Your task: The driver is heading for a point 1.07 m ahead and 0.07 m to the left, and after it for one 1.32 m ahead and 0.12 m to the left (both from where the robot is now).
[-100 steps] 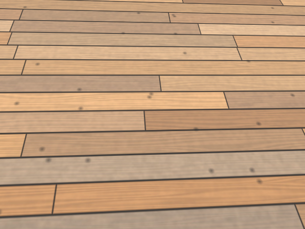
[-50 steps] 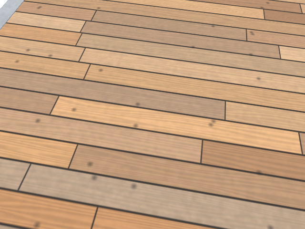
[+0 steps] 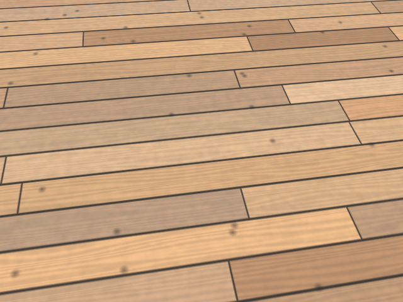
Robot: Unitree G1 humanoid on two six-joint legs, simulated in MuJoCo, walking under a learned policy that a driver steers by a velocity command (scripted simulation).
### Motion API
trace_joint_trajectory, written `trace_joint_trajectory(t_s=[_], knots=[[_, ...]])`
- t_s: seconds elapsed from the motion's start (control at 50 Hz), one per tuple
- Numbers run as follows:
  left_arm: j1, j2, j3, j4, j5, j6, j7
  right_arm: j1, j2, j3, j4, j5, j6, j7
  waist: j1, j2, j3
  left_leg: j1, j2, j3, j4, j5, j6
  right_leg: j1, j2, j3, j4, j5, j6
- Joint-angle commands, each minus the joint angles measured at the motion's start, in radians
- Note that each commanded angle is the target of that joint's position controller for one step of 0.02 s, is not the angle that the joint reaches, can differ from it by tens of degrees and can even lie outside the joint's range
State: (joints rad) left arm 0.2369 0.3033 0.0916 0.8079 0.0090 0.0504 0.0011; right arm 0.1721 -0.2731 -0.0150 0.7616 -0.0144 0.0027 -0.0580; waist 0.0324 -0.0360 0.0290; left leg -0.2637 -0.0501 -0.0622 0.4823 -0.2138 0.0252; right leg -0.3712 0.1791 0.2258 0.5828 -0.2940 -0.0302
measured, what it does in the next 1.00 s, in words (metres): walks ahead: right foot, then left foot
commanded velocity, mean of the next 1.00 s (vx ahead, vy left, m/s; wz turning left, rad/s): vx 0.38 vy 0.00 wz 0.07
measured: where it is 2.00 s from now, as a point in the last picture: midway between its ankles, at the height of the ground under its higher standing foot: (179, 186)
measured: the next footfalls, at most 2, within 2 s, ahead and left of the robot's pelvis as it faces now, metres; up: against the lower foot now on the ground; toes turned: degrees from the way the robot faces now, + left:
right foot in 0.50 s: +0.17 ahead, -0.14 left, +0.00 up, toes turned -8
left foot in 1.00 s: +0.48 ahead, +0.05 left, +0.00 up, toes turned +13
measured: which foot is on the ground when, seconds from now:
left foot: down 0.00-0.50, up 0.52-0.98, down 1.00-1.00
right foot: up 0.00-0.48, down 0.50-0.98, up 1.00-1.00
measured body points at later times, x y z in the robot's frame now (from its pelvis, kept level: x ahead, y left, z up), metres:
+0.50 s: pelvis +0.10 -0.03 +0.00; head +0.12 -0.04 +0.45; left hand +0.34 +0.17 -0.10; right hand -0.01 -0.27 -0.14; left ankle +0.01 +0.10 -0.73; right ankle +0.13 -0.13 -0.74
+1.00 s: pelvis +0.34 -0.03 -0.02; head +0.38 -0.02 +0.43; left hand +0.25 +0.22 -0.17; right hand +0.57 -0.23 -0.12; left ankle +0.44 +0.04 -0.74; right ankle +0.14 -0.14 -0.72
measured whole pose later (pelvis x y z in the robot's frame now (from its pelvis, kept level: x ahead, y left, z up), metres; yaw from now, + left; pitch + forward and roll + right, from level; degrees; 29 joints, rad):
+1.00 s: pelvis +0.34 -0.03 -0.02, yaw +9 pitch +1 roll -1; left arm 0.42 0.22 0.03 0.98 0.03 -0.07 0.03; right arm 0.03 -0.24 -0.04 0.76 -0.05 -0.02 0.06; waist 0.04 0.00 0.07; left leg -0.49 -0.04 0.12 0.59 -0.15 0.16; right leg 0.10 -0.05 -0.29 0.50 -0.50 0.01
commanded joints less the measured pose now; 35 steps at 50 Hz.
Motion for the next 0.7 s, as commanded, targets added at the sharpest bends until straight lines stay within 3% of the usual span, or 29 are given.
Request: trace_joint_trajectory(t_s=[0.02,0.04,0.06,0.08,0.1,0.18,0.3,0.38,0.44,0.46,0.48,0.5,0.52,0.54,0.56,0.58,0.6,0.64,0.7], knots=[[0.034,0.143,0.034,-0.059,0.024,-0.013,0.009,0.015,-0.185,-0.046,-0.074,-0.015,-0.004,0.000,-0.002,0.144,-0.041,0.083,0.433,-0.382,-0.232,0.286,0.218,-0.147,-0.057,-0.093,0.414,-0.268,0.036],[0.049,0.136,0.036,-0.042,0.025,-0.009,0.002,-0.001,-0.132,-0.033,-0.076,-0.010,-0.006,0.007,0.015,0.109,-0.041,0.088,0.360,-0.278,-0.228,0.210,0.184,-0.148,-0.080,-0.097,0.462,-0.195,0.036],[0.057,0.123,0.033,-0.031,0.026,-0.002,-0.008,-0.017,-0.115,-0.028,-0.082,-0.013,-0.006,0.011,0.016,0.135,-0.032,0.111,0.290,-0.202,-0.245,0.058,0.140,-0.173,-0.091,-0.105,0.497,-0.123,0.038],[0.055,0.116,0.029,-0.029,0.028,0.005,-0.023,-0.009,-0.116,-0.028,-0.084,-0.014,-0.007,0.009,0.003,0.197,-0.024,0.145,0.257,-0.173,-0.268,-0.058,0.122,-0.219,-0.099,-0.118,0.532,-0.087,0.043],[0.039,0.116,0.026,-0.032,0.027,0.006,-0.037,0.014,-0.119,-0.030,-0.081,-0.014,-0.009,0.011,-0.017,0.214,-0.012,0.172,0.248,-0.163,-0.287,-0.113,0.122,-0.254,-0.110,-0.130,0.548,-0.067,0.052],[-0.065,0.083,0.010,-0.058,0.028,-0.006,-0.062,0.160,-0.140,-0.048,-0.025,-0.011,-0.041,0.024,-0.084,0.156,0.019,0.296,0.279,-0.158,-0.324,-0.113,0.135,-0.337,-0.129,-0.118,0.473,-0.003,0.072],[-0.130,0.050,-0.006,-0.055,0.030,-0.031,-0.059,0.228,-0.129,-0.058,0.044,-0.009,-0.081,0.046,-0.096,0.160,0.045,0.330,0.296,-0.110,-0.355,-0.083,0.153,-0.320,-0.147,-0.125,0.271,0.041,0.052],[-0.241,0.009,-0.035,-0.089,0.034,-0.055,-0.058,0.275,-0.119,-0.056,0.099,-0.006,-0.083,0.063,-0.108,0.183,0.061,0.231,0.279,-0.084,-0.323,0.036,0.178,-0.175,-0.184,-0.262,0.069,0.002,0.033],[-0.196,0.013,-0.041,-0.082,0.020,-0.076,-0.042,0.288,-0.146,-0.066,0.126,-0.005,-0.073,0.071,-0.065,0.187,0.045,0.149,0.293,-0.104,-0.240,0.219,0.183,0.015,-0.152,-0.300,-0.051,0.005,0.000],[-0.112,0.014,-0.039,-0.054,0.020,-0.086,-0.033,0.260,-0.151,-0.067,0.127,0.004,-0.069,0.070,-0.010,0.155,0.026,0.089,0.279,-0.092,-0.182,0.239,0.163,0.154,-0.143,-0.300,-0.144,0.088,-0.014],[0.014,0.049,-0.025,-0.006,0.028,-0.100,-0.017,0.247,-0.132,-0.061,0.125,0.011,-0.070,0.069,0.044,0.092,-0.040,-0.003,0.229,-0.051,-0.054,0.269,0.133,0.370,-0.152,-0.268,-0.189,0.122,-0.029],[0.174,0.133,-0.002,0.020,0.050,-0.113,0.002,0.206,-0.080,-0.044,0.087,0.019,-0.076,0.072,0.121,-0.056,-0.160,-0.142,0.144,0.027,0.211,0.095,0.093,0.583,-0.368,-0.033,-0.270,-0.080,-0.066],[0.236,0.252,0.022,0.026,0.046,-0.111,0.013,0.229,0.014,-0.023,0.046,0.022,-0.075,0.068,0.110,-0.252,-0.205,-0.400,0.007,0.107,0.477,-0.330,0.064,0.690,-0.619,0.326,-0.390,-0.257,-0.139],[0.184,0.193,0.011,0.022,0.031,-0.104,0.015,0.236,-0.093,-0.053,0.079,0.005,-0.058,0.057,0.089,-0.103,-0.127,-0.422,0.048,0.005,0.609,-0.311,0.081,0.545,-0.613,0.344,-0.401,-0.354,-0.169],[0.077,0.114,-0.013,0.001,0.024,-0.106,0.010,0.230,-0.090,-0.060,0.091,0.006,-0.055,0.067,0.028,-0.062,-0.022,-0.423,0.090,-0.021,0.626,-0.216,0.087,0.445,-0.551,0.218,-0.415,-0.305,-0.147],[0.019,0.054,-0.028,-0.007,0.018,-0.113,0.005,0.233,-0.062,-0.057,0.105,0.006,-0.051,0.076,-0.002,-0.061,0.025,-0.396,0.112,-0.015,0.604,-0.149,0.078,0.370,-0.496,0.100,-0.439,-0.178,-0.118],[0.000,0.021,-0.038,-0.008,0.017,-0.122,0.007,0.231,-0.052,-0.059,0.115,-0.001,-0.044,0.081,-0.020,-0.076,0.045,-0.379,0.125,-0.004,0.591,-0.106,0.066,0.340,-0.453,0.006,-0.454,-0.067,-0.093],[0.020,0.007,-0.043,0.008,0.016,-0.140,0.013,0.227,-0.039,-0.061,0.119,-0.016,-0.029,0.094,-0.034,-0.074,0.038,-0.371,0.124,0.017,0.619,-0.041,0.045,0.328,-0.417,-0.110,-0.451,0.129,-0.082],[0.084,0.014,-0.039,0.042,0.008,-0.157,0.013,0.139,-0.017,-0.061,0.082,-0.017,-0.020,0.107,-0.036,-0.053,0.045,-0.454,0.134,0.030,0.635,0.030,0.025,0.344,-0.425,-0.201,-0.452,0.310,-0.098]])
